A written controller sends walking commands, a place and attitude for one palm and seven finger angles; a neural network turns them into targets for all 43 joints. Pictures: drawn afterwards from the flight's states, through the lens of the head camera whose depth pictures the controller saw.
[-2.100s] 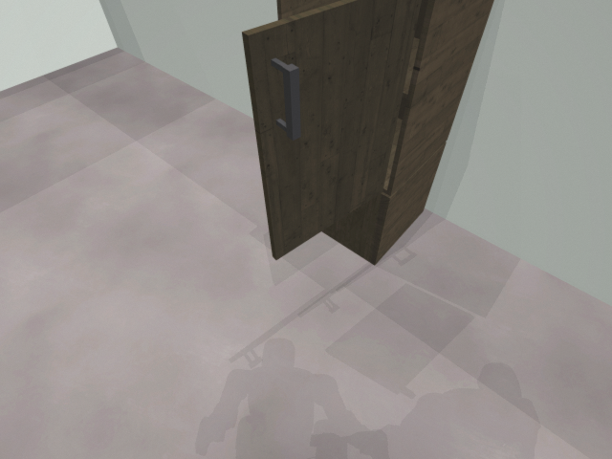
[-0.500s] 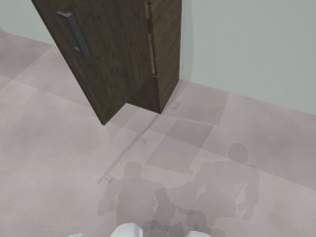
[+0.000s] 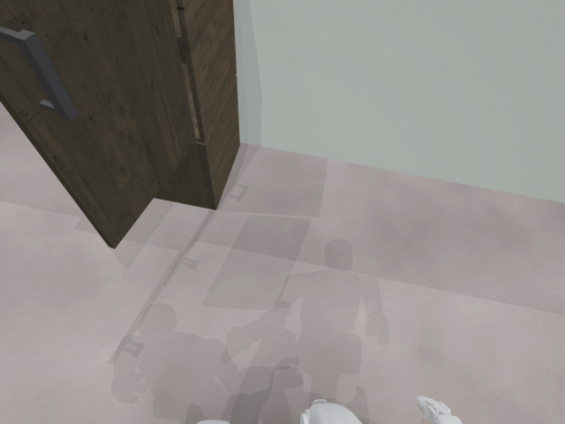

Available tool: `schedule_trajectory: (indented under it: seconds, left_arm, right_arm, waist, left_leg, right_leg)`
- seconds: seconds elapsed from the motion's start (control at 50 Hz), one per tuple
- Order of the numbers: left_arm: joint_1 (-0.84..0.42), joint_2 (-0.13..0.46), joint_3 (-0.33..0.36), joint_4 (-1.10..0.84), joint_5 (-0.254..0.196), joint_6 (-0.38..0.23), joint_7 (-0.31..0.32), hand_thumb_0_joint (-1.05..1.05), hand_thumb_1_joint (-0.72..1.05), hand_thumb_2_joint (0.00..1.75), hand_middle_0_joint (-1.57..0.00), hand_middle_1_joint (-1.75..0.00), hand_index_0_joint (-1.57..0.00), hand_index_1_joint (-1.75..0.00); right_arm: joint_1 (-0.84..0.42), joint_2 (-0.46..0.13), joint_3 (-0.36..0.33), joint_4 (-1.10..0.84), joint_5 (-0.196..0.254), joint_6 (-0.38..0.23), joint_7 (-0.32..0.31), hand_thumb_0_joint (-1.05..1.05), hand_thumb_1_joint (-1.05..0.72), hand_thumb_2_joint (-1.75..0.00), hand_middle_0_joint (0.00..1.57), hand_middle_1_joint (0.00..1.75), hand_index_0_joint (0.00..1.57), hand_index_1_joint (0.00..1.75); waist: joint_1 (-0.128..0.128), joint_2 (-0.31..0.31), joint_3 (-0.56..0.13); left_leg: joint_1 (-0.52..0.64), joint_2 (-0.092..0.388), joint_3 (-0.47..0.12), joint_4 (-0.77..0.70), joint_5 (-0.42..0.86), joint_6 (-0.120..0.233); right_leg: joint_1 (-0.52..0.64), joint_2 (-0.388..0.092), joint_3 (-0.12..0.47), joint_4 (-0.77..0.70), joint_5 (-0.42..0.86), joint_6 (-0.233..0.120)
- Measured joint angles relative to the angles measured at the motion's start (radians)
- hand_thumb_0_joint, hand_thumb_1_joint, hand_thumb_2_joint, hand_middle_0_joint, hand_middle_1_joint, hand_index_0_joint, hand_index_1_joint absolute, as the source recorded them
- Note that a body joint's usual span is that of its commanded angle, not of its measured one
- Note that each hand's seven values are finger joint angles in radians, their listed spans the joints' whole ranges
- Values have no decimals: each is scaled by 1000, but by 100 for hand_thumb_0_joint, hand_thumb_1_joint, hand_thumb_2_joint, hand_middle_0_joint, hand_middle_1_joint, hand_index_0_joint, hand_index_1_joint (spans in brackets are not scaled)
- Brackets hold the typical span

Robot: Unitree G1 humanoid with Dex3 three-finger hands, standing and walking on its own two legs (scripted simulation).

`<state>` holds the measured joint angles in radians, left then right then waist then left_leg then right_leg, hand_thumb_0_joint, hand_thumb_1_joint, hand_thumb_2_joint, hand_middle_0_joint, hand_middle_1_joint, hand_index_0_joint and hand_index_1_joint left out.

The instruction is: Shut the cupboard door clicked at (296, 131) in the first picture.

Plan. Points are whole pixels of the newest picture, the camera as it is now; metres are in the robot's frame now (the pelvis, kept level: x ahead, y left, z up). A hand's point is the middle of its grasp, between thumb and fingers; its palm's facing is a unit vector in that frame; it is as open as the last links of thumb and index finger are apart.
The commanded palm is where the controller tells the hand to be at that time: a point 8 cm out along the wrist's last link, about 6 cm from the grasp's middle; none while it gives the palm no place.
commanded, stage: walk around to get in front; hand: left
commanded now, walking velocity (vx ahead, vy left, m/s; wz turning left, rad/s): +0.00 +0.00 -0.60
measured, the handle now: (38, 76) +0.51 +0.42 +0.14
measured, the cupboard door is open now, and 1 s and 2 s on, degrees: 80 80 80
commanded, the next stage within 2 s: none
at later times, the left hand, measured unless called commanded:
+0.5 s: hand (202, 393) +0.17 +0.14 -0.16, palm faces -0.33 -0.91 -0.23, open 7.4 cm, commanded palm none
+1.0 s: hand (259, 344) +0.25 +0.06 -0.16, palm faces -0.60 -0.75 -0.27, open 7.4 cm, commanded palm none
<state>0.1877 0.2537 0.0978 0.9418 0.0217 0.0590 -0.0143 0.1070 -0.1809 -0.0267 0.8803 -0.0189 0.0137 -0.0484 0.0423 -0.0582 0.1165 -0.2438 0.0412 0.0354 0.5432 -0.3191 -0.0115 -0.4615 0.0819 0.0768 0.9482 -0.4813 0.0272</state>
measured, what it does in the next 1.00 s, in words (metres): steps on the spot, turning right: right foot, then left foot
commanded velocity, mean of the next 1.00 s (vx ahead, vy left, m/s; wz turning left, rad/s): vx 0.00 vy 0.00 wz -0.60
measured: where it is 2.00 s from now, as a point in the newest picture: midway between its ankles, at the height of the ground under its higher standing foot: outside the picture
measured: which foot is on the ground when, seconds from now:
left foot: down 0.00-0.24, up 0.26-0.56, down 0.58-0.96, up 0.98-1.00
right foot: up 0.00-0.22, down 0.24-0.58, up 0.60-0.94, down 0.96-1.00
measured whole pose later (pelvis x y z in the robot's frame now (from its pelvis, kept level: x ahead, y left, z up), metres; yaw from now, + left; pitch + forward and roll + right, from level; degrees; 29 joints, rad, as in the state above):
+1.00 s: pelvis +0.03 -0.03 -0.01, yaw -38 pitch +0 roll +0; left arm 0.11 0.22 0.07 0.90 0.02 0.02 -0.03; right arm 0.25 -0.24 -0.06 0.92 -0.01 0.05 -0.02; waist -0.02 0.06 0.13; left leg -0.33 0.17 0.16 0.86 -0.51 -0.06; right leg -0.31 0.00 -0.07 0.63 -0.32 -0.04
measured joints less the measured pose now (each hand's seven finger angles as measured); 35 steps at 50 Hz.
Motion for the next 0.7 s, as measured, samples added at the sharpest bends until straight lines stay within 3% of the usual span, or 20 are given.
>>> schedule_trajectory:
  seconds: [0.04,0.08,0.18,0.24,0.28,0.32,0.38,0.5,0.58,0.62,0.66,0.7]
  left_arm:
    - [-16,10,6,-9,1,2,-11,0,91,90,-20,-30,-20,-30]
    - [-29,13,6,-24,0,3,-18,0,91,90,-20,-30,-20,-30]
    - [-49,11,-4,-42,-1,-6,-29,0,91,90,-20,-30,-19,-30]
    - [-50,15,-13,-51,0,-26,-31,0,91,90,-20,-30,-19,-30]
    - [-61,3,-17,-48,-1,-47,-15,0,91,90,-20,-30,-19,-30]
    - [-61,-10,-24,-50,-2,-47,1,0,91,90,-20,-30,-20,-30]
    - [-52,-19,-30,-50,0,-32,15,0,91,90,-20,-30,-20,-30]
    - [-40,-34,-41,-42,5,-23,10,0,91,90,-20,-30,-20,-30]
    - [-34,-39,-38,-41,-3,-12,5,0,91,90,-21,-30,-20,-30]
    - [-47,-31,-33,-38,-9,0,1,0,91,90,-21,-30,-20,-30]
    - [-52,-20,-24,-39,-3,5,-7,0,91,90,-20,-30,-20,-30]
    - [-57,-13,-14,-39,2,4,-17,0,91,90,-20,-30,-20,-30]
  right_arm:
    - [28,2,4,1,-5,4,0,1,-90,-89,20,30,20,30]
    - [49,-2,3,4,-9,7,0,1,-90,-89,20,30,20,30]
    - [86,-29,-13,13,-10,9,10,1,-90,-89,20,30,20,30]
    - [116,-52,-25,17,-1,17,19,1,-90,-89,20,30,20,30]
    - [99,-76,-34,31,9,39,19,1,-90,-89,20,30,20,30]
    - [80,-87,-40,39,14,57,16,1,-90,-89,20,30,20,30]
    - [60,-84,-41,34,14,62,23,1,-91,-89,20,29,20,30]
    - [41,-60,-35,7,17,41,27,1,-91,-89,20,29,20,30]
    - [55,-48,-22,-6,18,13,21,1,-91,-89,20,29,20,30]
    - [66,-35,-15,-3,7,-2,17,1,-91,-89,20,30,20,30]
    - [82,-20,-1,-1,-3,-3,15,1,-90,-89,20,30,20,30]
    - [103,-9,7,0,-9,-3,12,1,-90,-89,20,30,20,30]
  waist:
    - [0,8,4]
    - [-2,27,12]
    - [-25,76,25]
    - [-40,91,15]
    - [-45,110,31]
    - [-52,112,43]
    - [-55,85,40]
    - [-54,43,20]
    - [-57,40,-8]
    - [-54,30,-7]
    - [-45,22,-5]
    - [-40,24,-7]
  left_leg:
    - [18,19,19,-22,4,-5]
    - [32,41,39,-36,7,-8]
    - [45,95,111,-1,-29,-29]
    - [9,124,146,119,-92,-49]
    - [-75,108,78,345,-207,-51]
    - [-152,74,24,520,-225,-49]
    - [-221,49,6,589,-164,-55]
    - [-193,16,-5,354,-115,-57]
    - [-87,3,-4,77,-6,-33]
    - [-88,10,15,82,15,11]
    - [-66,27,43,70,1,23]
    - [-37,43,64,26,11,20]
  right_leg:
    - [-36,-29,-42,112,2,17]
    - [-39,-58,-73,111,9,24]
    - [46,-97,-123,-133,53,10]
    - [142,-99,-140,-340,214,-25]
    - [124,-80,-123,-301,181,-47]
    - [133,-70,-103,-308,165,-53]
    - [151,-61,-62,-362,197,-50]
    - [163,-44,8,-412,230,-42]
    - [133,-17,39,-366,206,-20]
    - [80,-14,26,-226,63,-14]
    - [18,-21,-11,-29,-10,-3]
    - [-23,-40,-48,111,3,11]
